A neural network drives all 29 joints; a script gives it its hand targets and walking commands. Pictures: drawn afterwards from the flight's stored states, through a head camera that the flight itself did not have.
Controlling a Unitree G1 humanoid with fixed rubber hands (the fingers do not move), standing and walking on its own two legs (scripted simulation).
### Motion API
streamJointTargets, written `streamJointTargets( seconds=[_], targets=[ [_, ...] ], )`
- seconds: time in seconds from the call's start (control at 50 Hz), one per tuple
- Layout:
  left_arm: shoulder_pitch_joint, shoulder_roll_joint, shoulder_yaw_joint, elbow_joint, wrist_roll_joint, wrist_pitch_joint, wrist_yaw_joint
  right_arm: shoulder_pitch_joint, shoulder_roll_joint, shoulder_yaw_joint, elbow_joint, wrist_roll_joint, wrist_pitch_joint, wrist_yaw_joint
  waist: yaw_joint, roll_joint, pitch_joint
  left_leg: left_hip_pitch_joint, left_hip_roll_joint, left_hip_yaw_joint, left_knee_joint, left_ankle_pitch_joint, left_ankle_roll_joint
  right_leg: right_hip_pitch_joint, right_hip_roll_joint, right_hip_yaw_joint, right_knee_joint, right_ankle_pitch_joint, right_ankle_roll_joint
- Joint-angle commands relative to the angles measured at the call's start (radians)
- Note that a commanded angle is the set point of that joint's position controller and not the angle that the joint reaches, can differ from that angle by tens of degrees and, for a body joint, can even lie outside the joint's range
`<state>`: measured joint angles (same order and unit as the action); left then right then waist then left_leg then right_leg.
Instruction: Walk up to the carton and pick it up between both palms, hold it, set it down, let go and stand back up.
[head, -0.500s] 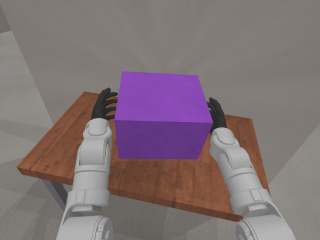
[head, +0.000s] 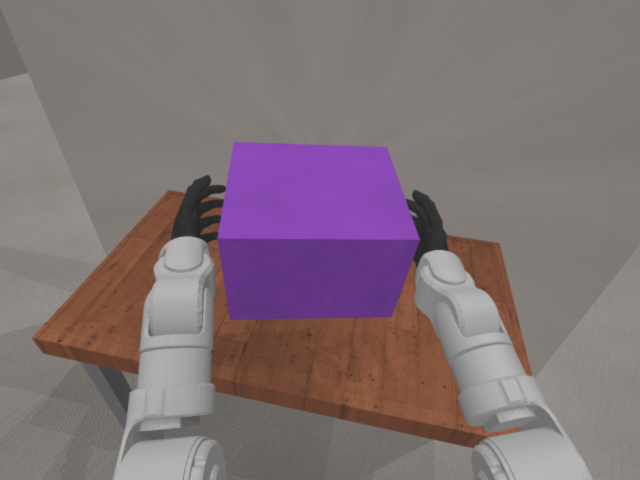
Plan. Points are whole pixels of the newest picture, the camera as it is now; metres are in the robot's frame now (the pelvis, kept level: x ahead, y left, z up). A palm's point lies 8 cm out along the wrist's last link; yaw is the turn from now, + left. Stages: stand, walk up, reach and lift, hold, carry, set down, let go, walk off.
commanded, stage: hold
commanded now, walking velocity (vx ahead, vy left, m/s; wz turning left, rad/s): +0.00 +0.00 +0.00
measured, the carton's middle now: (312, 229) +0.38 +0.01 +0.16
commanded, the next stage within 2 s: none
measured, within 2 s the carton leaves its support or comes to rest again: neither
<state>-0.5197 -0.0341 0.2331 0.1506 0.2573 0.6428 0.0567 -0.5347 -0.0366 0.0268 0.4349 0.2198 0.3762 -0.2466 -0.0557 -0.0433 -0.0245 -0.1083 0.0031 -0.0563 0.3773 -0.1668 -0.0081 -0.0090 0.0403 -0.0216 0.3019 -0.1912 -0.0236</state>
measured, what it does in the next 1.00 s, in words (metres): stands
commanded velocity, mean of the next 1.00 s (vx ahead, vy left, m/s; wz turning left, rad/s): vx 0.00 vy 0.00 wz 0.00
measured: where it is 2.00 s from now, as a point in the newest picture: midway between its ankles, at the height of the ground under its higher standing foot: outside the picture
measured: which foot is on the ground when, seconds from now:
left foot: down 0.00-1.00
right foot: down 0.00-1.00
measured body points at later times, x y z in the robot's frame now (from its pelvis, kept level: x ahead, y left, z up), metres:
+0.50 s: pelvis +0.00 +0.00 +0.00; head -0.05 +0.03 +0.45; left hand +0.37 +0.16 +0.18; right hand +0.36 -0.14 +0.16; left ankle +0.03 +0.12 -0.75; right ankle -0.01 -0.10 -0.75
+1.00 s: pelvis +0.00 +0.00 +0.00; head -0.05 +0.03 +0.45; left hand +0.37 +0.16 +0.18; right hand +0.36 -0.14 +0.15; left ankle +0.03 +0.12 -0.75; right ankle -0.01 -0.10 -0.75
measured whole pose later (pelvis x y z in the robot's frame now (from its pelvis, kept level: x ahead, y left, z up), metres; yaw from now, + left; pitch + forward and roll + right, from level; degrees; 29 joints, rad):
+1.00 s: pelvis +0.00 +0.00 +0.00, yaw +0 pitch -6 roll -1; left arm -0.53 -0.05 0.24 0.12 0.29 0.67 0.05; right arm -0.55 -0.03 0.02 0.44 0.22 0.37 -0.24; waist -0.06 -0.04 -0.01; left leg -0.10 0.00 -0.05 0.38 -0.17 -0.01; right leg 0.00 0.04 -0.02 0.29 -0.19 -0.02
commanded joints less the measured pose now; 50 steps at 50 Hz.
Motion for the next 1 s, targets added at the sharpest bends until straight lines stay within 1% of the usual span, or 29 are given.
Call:
streamJointTargets(
  seconds=[0.0, 0.08, 0.14, 0.2, 0.24, 0.28, 0.38, 0.44, 0.5, 0.6, 0.66, 0.68, 0.72, 0.76, 0.78, 0.8, 0.86, 0.92, 0.98],
  targets=[
    [-0.744, -0.614, -0.584, -0.147, -0.18, -0.058, -0.172, -0.983, 0.634, 0.391, -0.401, 0.071, -0.091, 0.103, -0.006, 0.084, -0.402, 0.225, -0.036, 0.032, -0.017, 0.225, -0.017, -0.041, 0.009, -0.016, -0.044, 0.233, 0.069],
    [-0.765, -0.608, -0.551, -0.092, -0.166, -0.053, -0.177, -0.997, 0.627, 0.344, -0.336, 0.042, -0.086, 0.113, -0.009, 0.082, -0.365, 0.206, -0.031, 0.036, -0.04, 0.146, -0.007, -0.073, 0.002, -0.018, -0.056, 0.142, 0.064],
    [-0.782, -0.609, -0.53, -0.083, -0.159, -0.055, -0.183, -0.999, 0.627, 0.326, -0.303, 0.032, -0.091, 0.121, -0.008, 0.077, -0.384, 0.205, -0.029, 0.041, -0.046, 0.136, -0.005, -0.06, 0.001, -0.02, -0.056, 0.131, 0.062],
    [-0.776, -0.614, -0.527, -0.08, -0.162, -0.06, -0.184, -1.025, 0.636, 0.339, -0.335, 0.039, -0.104, 0.119, -0.005, 0.071, -0.433, 0.222, -0.034, 0.044, -0.027, 0.193, -0.006, -0.027, 0.004, -0.019, -0.049, 0.194, 0.07],
    [-0.778, -0.608, -0.522, -0.087, -0.158, -0.065, -0.185, -1.011, 0.633, 0.342, -0.321, 0.041, -0.105, 0.114, -0.011, 0.076, -0.433, 0.228, -0.038, 0.041, -0.022, 0.217, -0.011, -0.017, 0.005, -0.02, -0.046, 0.223, 0.074],
    [-0.775, -0.605, -0.524, -0.099, -0.158, -0.066, -0.184, -1.006, 0.63, 0.353, -0.327, 0.047, -0.106, 0.113, -0.011, 0.076, -0.443, 0.241, -0.038, 0.04, -0.014, 0.249, -0.015, -0.011, 0.008, -0.022, -0.042, 0.247, 0.075],
    [-0.762, -0.607, -0.533, -0.112, -0.155, -0.065, -0.183, -1.007, 0.629, 0.365, -0.346, 0.055, -0.113, 0.113, -0.007, 0.078, -0.431, 0.238, -0.039, 0.041, -0.014, 0.258, -0.017, -0.018, 0.009, -0.024, -0.045, 0.244, 0.075],
    [-0.76, -0.607, -0.535, -0.108, -0.149, -0.06, -0.18, -1.001, 0.617, 0.357, -0.328, 0.053, -0.113, 0.116, -0.006, 0.087, -0.402, 0.242, -0.035, 0.041, -0.019, 0.245, -0.02, -0.038, 0.009, -0.026, -0.053, 0.208, 0.069],
    [-0.767, -0.618, -0.561, -0.14, -0.161, -0.059, -0.175, -1.003, 0.619, 0.362, -0.347, 0.058, -0.117, 0.117, -0.01, 0.095, -0.415, 0.255, -0.032, 0.04, -0.012, 0.265, -0.027, -0.042, 0.013, -0.03, -0.051, 0.211, 0.066],
    [-0.743, -0.619, -0.558, -0.126, -0.153, -0.049, -0.172, -0.996, 0.61, 0.359, -0.348, 0.057, -0.113, 0.116, -0.009, 0.092, -0.394, 0.25, -0.031, 0.038, -0.013, 0.261, -0.026, -0.044, 0.012, -0.029, -0.055, 0.203, 0.065],
    [-0.737, -0.621, -0.567, -0.151, -0.156, -0.046, -0.173, -0.976, 0.607, 0.361, -0.351, 0.062, -0.111, 0.115, -0.017, 0.099, -0.407, 0.259, -0.03, 0.037, -0.01, 0.275, -0.031, -0.037, 0.012, -0.028, -0.053, 0.216, 0.064],
    [-0.736, -0.626, -0.575, -0.164, -0.159, -0.046, -0.172, -0.981, 0.61, 0.37, -0.367, 0.067, -0.113, 0.114, -0.018, 0.102, -0.426, 0.268, -0.031, 0.036, -0.003, 0.296, -0.032, -0.028, 0.013, -0.029, -0.049, 0.238, 0.065],
    [-0.722, -0.619, -0.573, -0.158, -0.157, -0.042, -0.172, -0.973, 0.608, 0.374, -0.37, 0.07, -0.109, 0.111, -0.018, 0.095, -0.417, 0.264, -0.033, 0.034, -0.002, 0.3, -0.031, -0.023, 0.014, -0.027, -0.049, 0.246, 0.067],
    [-0.725, -0.622, -0.585, -0.179, -0.163, -0.044, -0.172, -0.971, 0.608, 0.38, -0.387, 0.074, -0.11, 0.109, -0.021, 0.1, -0.434, 0.268, -0.033, 0.033, 0.002, 0.312, -0.033, -0.018, 0.015, -0.028, -0.045, 0.26, 0.068],
    [-0.719, -0.616, -0.575, -0.17, -0.16, -0.042, -0.172, -0.973, 0.607, 0.381, -0.387, 0.074, -0.107, 0.108, -0.017, 0.092, -0.423, 0.264, -0.035, 0.035, 0.0, 0.303, -0.03, -0.021, 0.013, -0.026, -0.049, 0.257, 0.07],
    [-0.721, -0.617, -0.58, -0.188, -0.165, -0.044, -0.172, -0.967, 0.615, 0.386, -0.396, 0.075, -0.107, 0.107, -0.018, 0.086, -0.437, 0.265, -0.034, 0.034, 0.002, 0.311, -0.029, -0.013, 0.014, -0.027, -0.046, 0.27, 0.073],
    [-0.714, -0.61, -0.575, -0.183, -0.157, -0.042, -0.173, -0.959, 0.609, 0.389, -0.391, 0.076, -0.103, 0.105, -0.015, 0.087, -0.418, 0.262, -0.036, 0.035, -0.002, 0.306, -0.027, -0.012, 0.013, -0.025, -0.046, 0.274, 0.074],
    [-0.709, -0.613, -0.58, -0.188, -0.159, -0.038, -0.174, -0.965, 0.61, 0.396, -0.412, 0.078, -0.103, 0.104, -0.013, 0.083, -0.421, 0.258, -0.034, 0.035, -0.001, 0.312, -0.027, -0.006, 0.015, -0.026, -0.045, 0.28, 0.075],
    [-0.708, -0.609, -0.575, -0.18, -0.157, -0.036, -0.177, -0.966, 0.608, 0.393, -0.406, 0.074, -0.101, 0.105, -0.013, 0.079, -0.414, 0.252, -0.034, 0.036, -0.006, 0.29, -0.022, -0.011, 0.013, -0.025, -0.048, 0.267, 0.075]
  ],
)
